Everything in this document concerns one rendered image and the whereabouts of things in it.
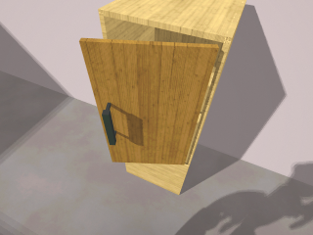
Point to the cupboard door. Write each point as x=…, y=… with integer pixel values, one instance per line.
x=156, y=90

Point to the handle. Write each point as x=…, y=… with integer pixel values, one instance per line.
x=107, y=119

